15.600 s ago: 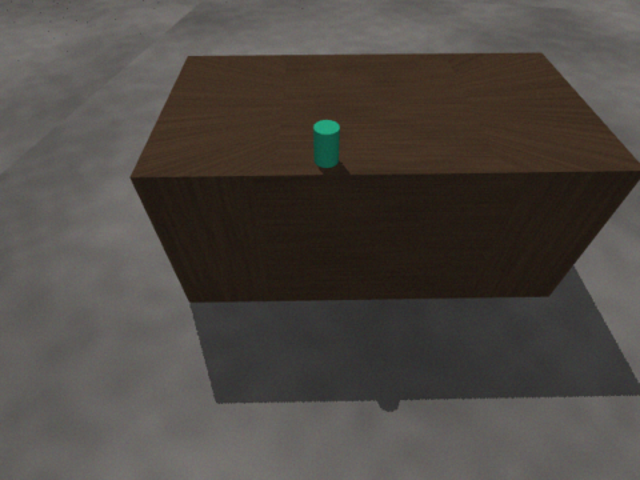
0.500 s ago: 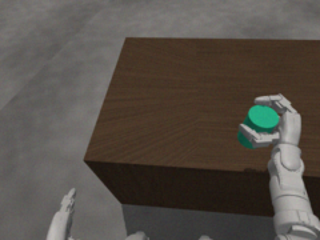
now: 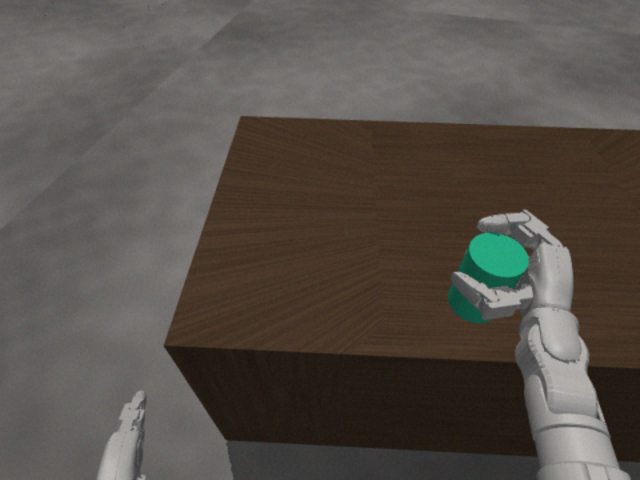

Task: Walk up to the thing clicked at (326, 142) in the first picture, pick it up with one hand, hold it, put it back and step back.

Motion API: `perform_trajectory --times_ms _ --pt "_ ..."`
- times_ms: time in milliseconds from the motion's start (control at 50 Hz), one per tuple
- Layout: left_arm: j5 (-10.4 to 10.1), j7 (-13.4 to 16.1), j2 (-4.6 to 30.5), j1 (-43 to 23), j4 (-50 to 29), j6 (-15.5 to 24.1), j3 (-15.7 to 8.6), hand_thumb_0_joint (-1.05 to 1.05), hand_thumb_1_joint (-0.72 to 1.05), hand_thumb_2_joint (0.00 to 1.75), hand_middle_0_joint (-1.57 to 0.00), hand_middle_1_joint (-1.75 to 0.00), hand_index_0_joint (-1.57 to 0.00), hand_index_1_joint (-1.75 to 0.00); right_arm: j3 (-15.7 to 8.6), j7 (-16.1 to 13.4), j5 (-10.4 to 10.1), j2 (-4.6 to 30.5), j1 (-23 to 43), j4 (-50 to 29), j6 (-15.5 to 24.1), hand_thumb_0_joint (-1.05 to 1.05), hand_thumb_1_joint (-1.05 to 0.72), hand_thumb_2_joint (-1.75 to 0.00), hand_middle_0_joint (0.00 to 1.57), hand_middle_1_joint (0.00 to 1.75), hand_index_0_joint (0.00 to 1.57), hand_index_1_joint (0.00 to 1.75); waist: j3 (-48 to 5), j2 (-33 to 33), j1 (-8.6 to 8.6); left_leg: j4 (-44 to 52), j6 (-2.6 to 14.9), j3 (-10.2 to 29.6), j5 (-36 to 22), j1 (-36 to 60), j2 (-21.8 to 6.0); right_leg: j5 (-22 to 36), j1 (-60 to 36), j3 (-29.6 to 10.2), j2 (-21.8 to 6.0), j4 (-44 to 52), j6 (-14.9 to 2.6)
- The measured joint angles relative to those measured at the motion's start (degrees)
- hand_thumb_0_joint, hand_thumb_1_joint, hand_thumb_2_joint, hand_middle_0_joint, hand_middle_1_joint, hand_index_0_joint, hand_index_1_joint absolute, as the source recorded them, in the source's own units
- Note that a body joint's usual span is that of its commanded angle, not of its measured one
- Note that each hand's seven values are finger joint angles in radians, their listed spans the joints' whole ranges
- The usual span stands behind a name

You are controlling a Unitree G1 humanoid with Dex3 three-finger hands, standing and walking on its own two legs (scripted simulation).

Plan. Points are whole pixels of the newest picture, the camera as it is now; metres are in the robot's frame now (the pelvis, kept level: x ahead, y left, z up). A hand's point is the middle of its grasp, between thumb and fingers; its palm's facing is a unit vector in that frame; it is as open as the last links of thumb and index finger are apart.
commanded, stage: lift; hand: right
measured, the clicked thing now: (484, 279) +0.36 -0.17 +0.07
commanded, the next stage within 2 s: hold in 0.36 s
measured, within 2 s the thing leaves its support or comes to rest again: neither
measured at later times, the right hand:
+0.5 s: hand (494, 268) +0.33 -0.16 +0.12, palm faces +0.20 +0.98 -0.01, open 9.7 cm
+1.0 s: hand (515, 268) +0.32 -0.18 +0.14, palm faces +0.21 +0.98 -0.02, open 9.7 cm
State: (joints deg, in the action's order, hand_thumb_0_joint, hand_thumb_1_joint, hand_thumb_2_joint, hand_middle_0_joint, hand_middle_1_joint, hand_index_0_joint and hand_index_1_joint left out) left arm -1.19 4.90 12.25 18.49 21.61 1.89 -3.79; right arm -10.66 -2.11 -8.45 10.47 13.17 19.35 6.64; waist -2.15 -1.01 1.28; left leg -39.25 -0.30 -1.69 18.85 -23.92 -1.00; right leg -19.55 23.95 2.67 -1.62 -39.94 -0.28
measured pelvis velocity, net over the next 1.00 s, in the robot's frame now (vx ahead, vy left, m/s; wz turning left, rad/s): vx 0.01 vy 0.00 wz -0.01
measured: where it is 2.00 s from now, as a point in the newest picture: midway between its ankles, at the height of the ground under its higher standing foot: outside the picture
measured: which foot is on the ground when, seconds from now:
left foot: down 0.00-1.00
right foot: down 0.00-1.00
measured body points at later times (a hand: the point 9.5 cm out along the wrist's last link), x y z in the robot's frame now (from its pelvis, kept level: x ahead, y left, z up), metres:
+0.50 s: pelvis +0.00 +0.01 +0.01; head +0.00 +0.03 +0.46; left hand +0.16 +0.27 -0.06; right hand +0.32 -0.22 +0.13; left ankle +0.01 +0.12 -0.72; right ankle +0.01 -0.11 -0.72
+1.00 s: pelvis +0.01 +0.00 +0.02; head +0.00 +0.02 +0.47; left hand +0.17 +0.25 -0.06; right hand +0.31 -0.23 +0.14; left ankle +0.01 +0.12 -0.72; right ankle +0.01 -0.11 -0.72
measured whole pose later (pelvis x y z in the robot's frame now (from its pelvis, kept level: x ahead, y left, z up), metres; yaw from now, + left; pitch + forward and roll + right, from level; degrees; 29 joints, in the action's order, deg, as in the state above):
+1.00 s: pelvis +0.01 +0.00 +0.02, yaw -1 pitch -1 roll +0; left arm -1.2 6.0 11.4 13.5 33.4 4.4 -4.6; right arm -9.7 -2.4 -9.6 9.9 4.4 2.8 -3.9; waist -0.1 -2.1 -0.2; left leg -28.6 -0.1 -2.5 14.9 -12.2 -1.2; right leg -14.8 12.2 2.1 -1.0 -28.4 0.0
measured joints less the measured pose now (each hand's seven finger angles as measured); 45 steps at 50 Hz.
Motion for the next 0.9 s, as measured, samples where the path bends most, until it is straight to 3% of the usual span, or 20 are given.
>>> perform_trajectory --times_ms 220,900 --pt "-0.15 1.27 0.28 -0.94 2.16 0.83 -0.67 -0.01 -0.53 0.05 -0.05 -0.05 -0.05 -0.05 0.06 -0.68 -0.72 0.02 -1.85 -4.61 -2.24 0.01 0.38 -1.1 0.74 1.12 0.75 1.11 0.96 -0.18 -0.35 2.48 0.48 -0.29 -0.91 3.78 0.02 1.69 -4.22 -0.23 0.11 3.65 0.46" --pt "-0.12 1.02 -0.61 -4.7 10.94 2.1 -1.09 -0.01 -0.52 0.05 -0.05 -0.05 -0.06 -0.05 0.57 -0.21 -1.21 -0.69 -8.51 -15.01 -9.73 0.01 0.38 -1.1 0.75 1.12 0.75 1.1 1.84 -1.17 -1.22 9.9 0.33 -0.68 -3.73 10.92 -0.07 4.56 -11.11 -0.49 0.49 10.91 0.38"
